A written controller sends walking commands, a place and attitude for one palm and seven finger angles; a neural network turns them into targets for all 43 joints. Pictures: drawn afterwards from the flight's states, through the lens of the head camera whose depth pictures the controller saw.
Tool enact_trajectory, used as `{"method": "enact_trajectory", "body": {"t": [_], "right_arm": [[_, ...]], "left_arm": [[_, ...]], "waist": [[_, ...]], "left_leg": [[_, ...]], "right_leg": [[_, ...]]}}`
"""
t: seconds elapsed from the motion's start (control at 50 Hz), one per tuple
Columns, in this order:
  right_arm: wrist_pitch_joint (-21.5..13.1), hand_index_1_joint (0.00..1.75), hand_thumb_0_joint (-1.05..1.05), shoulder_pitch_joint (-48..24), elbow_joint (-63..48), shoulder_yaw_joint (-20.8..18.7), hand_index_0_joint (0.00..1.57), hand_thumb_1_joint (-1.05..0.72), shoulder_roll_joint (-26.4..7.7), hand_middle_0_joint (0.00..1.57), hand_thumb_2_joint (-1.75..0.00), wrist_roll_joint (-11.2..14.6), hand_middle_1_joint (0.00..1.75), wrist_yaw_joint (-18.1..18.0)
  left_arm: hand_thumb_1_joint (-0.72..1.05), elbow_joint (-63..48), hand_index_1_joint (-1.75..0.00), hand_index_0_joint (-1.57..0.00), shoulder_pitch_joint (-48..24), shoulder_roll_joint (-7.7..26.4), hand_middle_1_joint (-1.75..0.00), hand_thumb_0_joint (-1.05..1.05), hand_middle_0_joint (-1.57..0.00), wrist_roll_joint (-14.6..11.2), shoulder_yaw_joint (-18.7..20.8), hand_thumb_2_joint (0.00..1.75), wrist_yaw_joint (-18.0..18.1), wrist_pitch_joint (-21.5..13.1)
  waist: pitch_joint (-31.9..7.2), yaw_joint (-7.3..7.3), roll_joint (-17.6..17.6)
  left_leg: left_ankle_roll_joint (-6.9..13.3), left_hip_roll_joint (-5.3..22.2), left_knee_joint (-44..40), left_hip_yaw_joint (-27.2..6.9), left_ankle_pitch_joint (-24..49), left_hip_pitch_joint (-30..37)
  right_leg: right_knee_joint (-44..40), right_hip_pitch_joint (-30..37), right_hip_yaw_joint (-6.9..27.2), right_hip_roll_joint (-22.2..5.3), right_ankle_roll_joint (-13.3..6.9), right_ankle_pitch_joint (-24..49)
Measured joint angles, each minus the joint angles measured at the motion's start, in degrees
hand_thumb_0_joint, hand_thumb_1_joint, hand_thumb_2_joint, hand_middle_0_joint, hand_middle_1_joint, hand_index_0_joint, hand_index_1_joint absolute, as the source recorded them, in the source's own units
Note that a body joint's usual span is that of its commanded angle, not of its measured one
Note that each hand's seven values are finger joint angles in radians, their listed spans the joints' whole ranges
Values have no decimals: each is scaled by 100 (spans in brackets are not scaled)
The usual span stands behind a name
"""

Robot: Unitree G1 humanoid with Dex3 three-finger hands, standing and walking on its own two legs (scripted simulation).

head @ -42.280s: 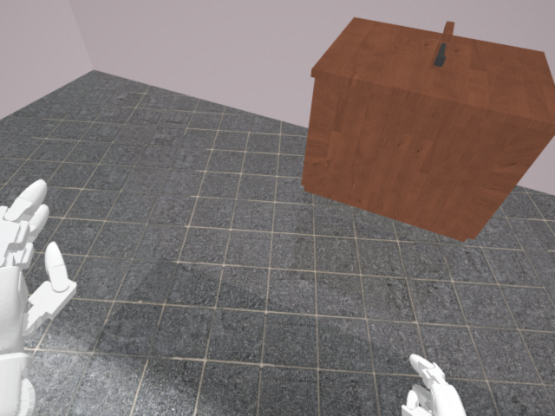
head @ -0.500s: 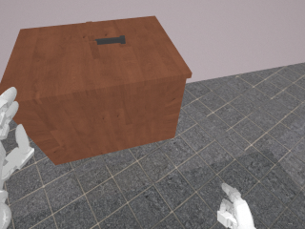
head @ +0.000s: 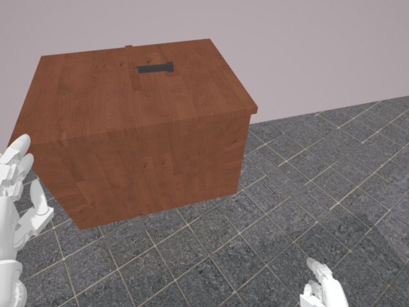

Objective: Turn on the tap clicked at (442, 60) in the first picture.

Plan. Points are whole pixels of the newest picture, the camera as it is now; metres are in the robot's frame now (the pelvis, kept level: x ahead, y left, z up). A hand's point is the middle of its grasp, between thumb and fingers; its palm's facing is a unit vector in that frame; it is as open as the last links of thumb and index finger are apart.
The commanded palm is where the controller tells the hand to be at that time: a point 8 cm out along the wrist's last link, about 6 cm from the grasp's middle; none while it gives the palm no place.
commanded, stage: stand and wait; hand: left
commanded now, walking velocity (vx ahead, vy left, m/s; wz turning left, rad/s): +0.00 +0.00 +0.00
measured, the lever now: (170, 67) +0.93 +0.20 +0.01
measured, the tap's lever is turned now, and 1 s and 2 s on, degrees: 86 86 86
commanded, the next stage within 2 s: none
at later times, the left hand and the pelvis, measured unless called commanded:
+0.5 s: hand (45, 222) +0.20 +0.25 +0.15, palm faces +0.42 -0.83 -0.37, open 7.4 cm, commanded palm +0.15 +0.28 +0.17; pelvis -0.01 +0.00 +0.00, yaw +0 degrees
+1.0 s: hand (50, 214) +0.21 +0.25 +0.15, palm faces +0.42 -0.83 -0.36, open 7.4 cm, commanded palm +0.16 +0.28 +0.17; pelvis +0.00 +0.00 +0.00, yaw +1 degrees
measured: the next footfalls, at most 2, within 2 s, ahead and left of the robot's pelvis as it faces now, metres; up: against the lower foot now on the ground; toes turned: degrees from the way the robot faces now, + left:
none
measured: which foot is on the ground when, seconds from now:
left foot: down 0.00-1.00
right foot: down 0.00-1.00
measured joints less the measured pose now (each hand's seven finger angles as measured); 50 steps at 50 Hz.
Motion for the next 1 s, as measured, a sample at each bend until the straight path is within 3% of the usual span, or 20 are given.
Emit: {"method": "enact_trajectory", "body": {"t": [0.38,1.0], "right_arm": [[-100,30,1,51,89,0,21,-90,20,20,-89,-19,30,-17],[-44,30,1,-69,-13,16,21,-90,10,20,-89,-10,30,-18]], "left_arm": [[89,-1,-30,-21,32,-12,-30,2,-21,71,1,89,17,-83],[89,-45,-30,-21,11,-27,-30,2,-21,14,-68,89,-5,65]], "waist": [[59,11,52],[85,54,11]], "left_leg": [[16,-29,-84,-33,175,-90],[-13,-21,-106,-83,86,-29]], "right_leg": [[-80,-76,-33,-26,13,157],[-128,12,-78,-15,-8,64]]}}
